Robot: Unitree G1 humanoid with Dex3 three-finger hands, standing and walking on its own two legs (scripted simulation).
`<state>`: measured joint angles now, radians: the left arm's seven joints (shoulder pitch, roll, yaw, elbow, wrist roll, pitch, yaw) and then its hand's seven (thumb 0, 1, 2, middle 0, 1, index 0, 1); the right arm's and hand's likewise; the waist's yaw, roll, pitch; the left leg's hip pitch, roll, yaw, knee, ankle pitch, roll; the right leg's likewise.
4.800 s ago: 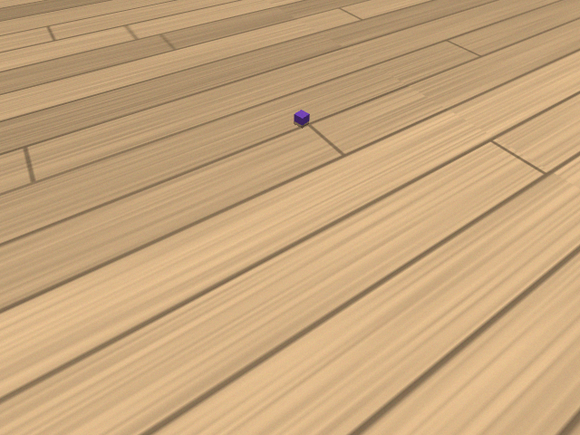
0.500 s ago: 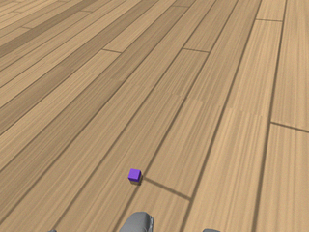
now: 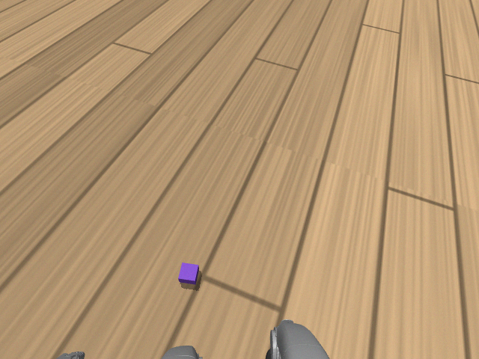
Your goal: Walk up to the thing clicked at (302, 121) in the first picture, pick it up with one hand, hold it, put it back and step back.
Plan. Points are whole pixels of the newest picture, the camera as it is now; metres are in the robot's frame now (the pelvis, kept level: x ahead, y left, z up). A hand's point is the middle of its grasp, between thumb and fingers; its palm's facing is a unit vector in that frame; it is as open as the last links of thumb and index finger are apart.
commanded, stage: walk up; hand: left
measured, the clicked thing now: (188, 273) +0.47 +0.18 -0.73
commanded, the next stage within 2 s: none
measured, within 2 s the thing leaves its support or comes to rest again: neither
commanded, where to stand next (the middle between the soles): +0.09 -0.06 m, yaw +0 degrees
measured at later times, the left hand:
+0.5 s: hand out of the picture +0.12 +0.22 -0.15, palm faces -0.03 -0.94 -0.34, open 7.4 cm
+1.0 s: hand (130, 353) +0.14 +0.20 -0.13, palm faces +0.00 -0.95 -0.31, open 7.4 cm
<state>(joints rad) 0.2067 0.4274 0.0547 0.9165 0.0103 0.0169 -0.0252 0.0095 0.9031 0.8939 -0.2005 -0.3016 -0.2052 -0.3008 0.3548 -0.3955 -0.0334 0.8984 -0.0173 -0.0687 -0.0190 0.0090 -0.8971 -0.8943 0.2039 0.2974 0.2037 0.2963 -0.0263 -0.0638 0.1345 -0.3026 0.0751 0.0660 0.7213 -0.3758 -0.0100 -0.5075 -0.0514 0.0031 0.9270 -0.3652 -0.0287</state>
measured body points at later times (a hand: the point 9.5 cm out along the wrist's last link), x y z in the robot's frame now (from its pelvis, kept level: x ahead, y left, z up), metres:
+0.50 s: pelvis +0.01 -0.04 +0.00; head +0.03 -0.03 +0.45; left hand +0.12 +0.27 -0.12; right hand +0.08 -0.36 -0.11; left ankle +0.04 +0.11 -0.72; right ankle +0.04 -0.16 -0.72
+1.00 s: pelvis +0.03 -0.05 +0.02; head +0.04 -0.05 +0.47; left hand +0.14 +0.25 -0.10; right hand +0.09 -0.35 -0.11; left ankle +0.04 +0.11 -0.72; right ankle +0.04 -0.16 -0.72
